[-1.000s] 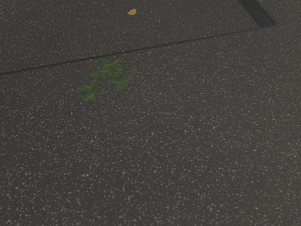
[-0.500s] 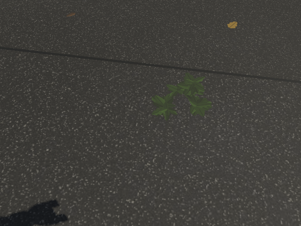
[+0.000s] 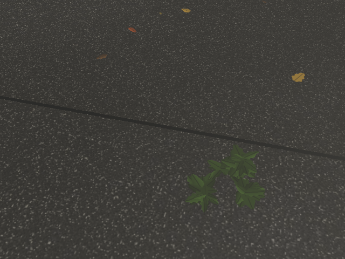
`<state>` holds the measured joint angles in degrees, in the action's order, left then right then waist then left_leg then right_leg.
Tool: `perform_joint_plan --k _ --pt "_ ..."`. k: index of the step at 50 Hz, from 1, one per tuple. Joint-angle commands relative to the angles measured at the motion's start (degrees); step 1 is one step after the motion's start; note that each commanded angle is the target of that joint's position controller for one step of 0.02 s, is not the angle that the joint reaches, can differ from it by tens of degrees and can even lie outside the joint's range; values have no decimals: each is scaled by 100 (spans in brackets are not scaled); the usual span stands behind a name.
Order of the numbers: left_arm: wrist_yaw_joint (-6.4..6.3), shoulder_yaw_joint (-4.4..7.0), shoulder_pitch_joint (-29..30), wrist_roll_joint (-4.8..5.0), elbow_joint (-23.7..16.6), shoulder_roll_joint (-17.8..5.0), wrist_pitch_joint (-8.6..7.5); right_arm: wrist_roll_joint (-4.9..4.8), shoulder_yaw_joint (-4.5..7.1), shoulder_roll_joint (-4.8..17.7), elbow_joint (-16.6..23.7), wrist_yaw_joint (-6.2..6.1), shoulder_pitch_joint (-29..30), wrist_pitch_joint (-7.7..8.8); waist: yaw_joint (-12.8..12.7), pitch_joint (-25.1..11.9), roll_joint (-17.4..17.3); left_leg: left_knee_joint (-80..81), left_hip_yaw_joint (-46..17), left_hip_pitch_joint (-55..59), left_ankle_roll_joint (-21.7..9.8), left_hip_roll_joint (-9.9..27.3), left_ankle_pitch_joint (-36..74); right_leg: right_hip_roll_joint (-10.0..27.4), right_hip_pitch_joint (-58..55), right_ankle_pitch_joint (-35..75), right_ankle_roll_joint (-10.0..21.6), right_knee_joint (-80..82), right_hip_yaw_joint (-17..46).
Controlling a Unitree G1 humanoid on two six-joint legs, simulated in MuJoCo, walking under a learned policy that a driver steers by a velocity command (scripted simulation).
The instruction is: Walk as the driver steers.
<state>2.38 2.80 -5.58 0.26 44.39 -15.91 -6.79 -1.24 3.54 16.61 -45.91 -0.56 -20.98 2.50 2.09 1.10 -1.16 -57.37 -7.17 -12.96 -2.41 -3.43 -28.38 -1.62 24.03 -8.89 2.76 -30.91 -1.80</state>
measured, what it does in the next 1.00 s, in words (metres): walks ahead: left foot, then right foot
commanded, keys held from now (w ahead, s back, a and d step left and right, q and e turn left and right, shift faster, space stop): w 1.00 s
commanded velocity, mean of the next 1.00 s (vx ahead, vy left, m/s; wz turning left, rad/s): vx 0.50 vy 0.00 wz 0.03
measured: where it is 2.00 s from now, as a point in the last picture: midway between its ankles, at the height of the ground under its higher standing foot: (193, 135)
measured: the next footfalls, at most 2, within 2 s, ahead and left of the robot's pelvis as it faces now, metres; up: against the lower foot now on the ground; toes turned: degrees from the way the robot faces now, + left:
left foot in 0.44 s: +0.43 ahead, +0.14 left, +0.00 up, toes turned +2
right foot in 0.98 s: +0.72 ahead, -0.10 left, +0.00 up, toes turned -2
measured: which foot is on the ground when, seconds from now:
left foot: up 0.00-0.42, down 0.44-1.00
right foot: down 0.00-0.46, up 0.48-0.96, down 0.98-1.00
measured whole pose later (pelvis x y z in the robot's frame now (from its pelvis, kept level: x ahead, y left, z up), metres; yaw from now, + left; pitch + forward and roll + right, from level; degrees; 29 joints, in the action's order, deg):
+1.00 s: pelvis +0.57 +0.00 -0.01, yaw +0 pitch +2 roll +1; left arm 2.5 2.0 -1.7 0.3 44.4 -14.7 -4.9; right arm -0.6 3.5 16.6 -52.3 -0.7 -22.6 2.1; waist 3.5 1.1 0.2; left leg -31.5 1.3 -1.3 -0.2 0.5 -25.9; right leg 0.8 28.6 -5.5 2.9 -31.1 -1.6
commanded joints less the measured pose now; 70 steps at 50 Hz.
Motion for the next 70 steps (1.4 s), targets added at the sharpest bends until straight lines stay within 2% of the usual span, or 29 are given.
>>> perform_joint_plan --k 1,3,6,13,18,20,21,22,23,24,25,26,28,29,32,39,43,46,48,49,50,51,52,53,54,56,61,67,70 --pt "-43 185 -898 -1 -14 -712 77 2 136 782 662 5 537 205 -576 -312 472 -1259 83 -2990 -11 647 638 1826 -2642 -1217 1007 1689 2804" --pt "-57 113 -665 -105 -32 -548 66 60 154 618 638 25 475 181 -303 -136 592 -750 133 -2475 36 938 1111 1510 -1888 -310 956 1951 2177" --pt "-88 137 -750 -28 85 -678 19 84 99 379 640 18 479 118 -217 -105 622 -187 302 -2424 190 1045 1387 1414 -1622 547 1080 2227 1605" --pt "-195 182 -1312 71 384 -937 122 71 -32 133 944 116 1778 220 -634 132 444 2170 654 -2173 322 835 3339 1115 -1735 1233 843 2362 644" --pt "-229 209 -1702 103 639 -1008 288 19 -23 241 1185 266 2359 286 -691 293 488 2794 626 -2310 96 689 2956 1546 -2640 1638 763 1959 772" --pt "-259 248 -1609 107 655 -1111 346 32 44 414 1130 289 2058 299 -437 80 600 2914 722 -1791 -72 538 2520 1600 -2881 2628 647 1503 738" --pt "-273 255 -1483 114 637 -1148 377 53 126 562 988 272 1541 301 -108 -246 627 3049 889 -1008 -206 369 2506 1475 -2828 3537 550 906 590" --pt "-286 205 -1441 82 597 -1034 397 74 263 834 720 223 663 291 303 -836 516 3049 889 327 -400 390 2689 1187 -2403 3718 383 -134 377" --pt "-300 74 -1487 -80 433 -726 380 144 370 1244 537 155 -377 254 625 -1743 -203 2780 -374 2135 -777 1514 2940 817 -1158 1908 180 -1965 149" --pt "-234 -109 -2256 -25 417 -80 256 121 403 1507 415 199 -454 233 150 -2368 -1714 3444 -3013 3727 -1663 2600 1659 -201 999 -2253 -98 -3706 354" --pt "-188 31 -1823 100 476 -738 149 54 259 917 465 200 -412 222 422 -2040 -1004 3822 -3165 3490 -1473 2449 831 99 1644 -2487 -31 -4244 942" --pt "-157 100 -1255 220 273 -946 77 53 187 760 499 181 12 226 364 -1166 -715 3989 -2347 2723 -1257 2266 983 365 1952 -1975 29 -4229 787" --pt "-192 111 -859 98 204 -823 64 130 126 573 554 197 642 232 40 -390 -140 4335 -1375 1305 -1140 1853 2051 781 1626 -1128 -57 -3665 581" --pt "-185 119 -999 80 233 -750 111 181 97 479 556 198 775 253 -151 -361 -292 4497 -1114 918 -1119 1729 2353 916 1283 -901 -96 -3506 629" --pt "-215 74 -1053 44 256 -478 270 115 123 541 426 198 780 342 -320 -207 -301 4891 -588 372 -1226 1631 2746 1011 1111 -610 -268 -3005 544" --pt "-142 -16 286 -3 -115 -276 227 73 166 799 19 62 229 294 61 156 -167 5042 327 388 -947 1321 3035 764 1085 1462 -388 -651 278" --pt "-34 -20 839 54 -354 -330 191 26 185 855 -266 31 -173 187 205 290 -196 4758 256 1088 -886 1627 3043 625 1187 1343 -248 -65 297" --pt "42 34 691 45 -386 -480 170 12 222 922 -364 -7 -168 61 20 169 -324 4284 181 1597 -740 1828 3737 510 913 680 -14 154 241" --pt "14 224 -442 19 -58 -794 157 11 198 898 -335 -38 14 -17 -593 -494 -329 3001 476 1472 -514 1484 5201 183 -681 594 243 337 -78" --pt "-41 360 -1436 -36 184 -1173 165 87 100 694 -231 -65 -54 -22 -929 -1296 51 1499 737 579 -307 1159 4329 828 -2337 982 547 70 587" --pt "-60 485 -1976 -20 308 -1697 224 141 -109 0 -174 2 -849 98 -697 -2118 1451 -794 885 -1832 158 158 1363 2213 -4568 16 1528 404 3176" --pt "-40 351 -2063 90 325 -1194 255 49 -53 293 -275 36 -676 224 -879 -2351 1468 -1620 86 -2645 134 54 -484 2373 -4708 -1111 1623 1268 4415" --pt "-48 258 -1611 77 256 -947 252 -113 85 745 -100 66 -99 302 -847 -1350 1099 -1916 53 -3177 27 392 -218 2198 -3970 -1469 1327 1405 3684" --pt "-64 209 -1191 16 152 -779 256 -134 79 741 24 46 338 332 -712 -821 686 -1699 235 -3130 -31 697 322 1968 -3136 -1258 1145 1506 2981" --pt "-52 162 -871 -47 121 -612 247 -42 99 696 52 16 521 323 -539 -383 512 -1280 301 -2943 -17 888 737 1732 -2345 -855 1074 1710 2456" --pt "-31 125 -653 -107 96 -450 202 62 117 530 -8 -5 323 236 -218 -239 730 -750 268 -2260 41 1080 1176 1390 -1550 -182 1040 1990 2003" --pt "-174 247 -1085 -3 266 -774 156 157 80 332 210 -51 1025 180 -258 27 448 886 293 -2492 341 1066 2231 1284 -1356 511 1153 2291 1596" --pt "-321 292 -1719 107 497 -870 294 115 6 221 540 108 2290 344 -666 210 410 2647 371 -1919 454 655 3585 1053 -1301 555 899 2041 1392" --pt "-356 317 -1926 60 549 -871 402 81 24 304 647 202 2433 449 -627 32 566 2820 346 -1443 403 492 3390 1136 -1542 781 859 1542 1608"
Over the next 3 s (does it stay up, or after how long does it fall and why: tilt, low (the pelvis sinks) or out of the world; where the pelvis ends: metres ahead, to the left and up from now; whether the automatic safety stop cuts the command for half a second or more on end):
stays up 1.30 -0.26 -0.13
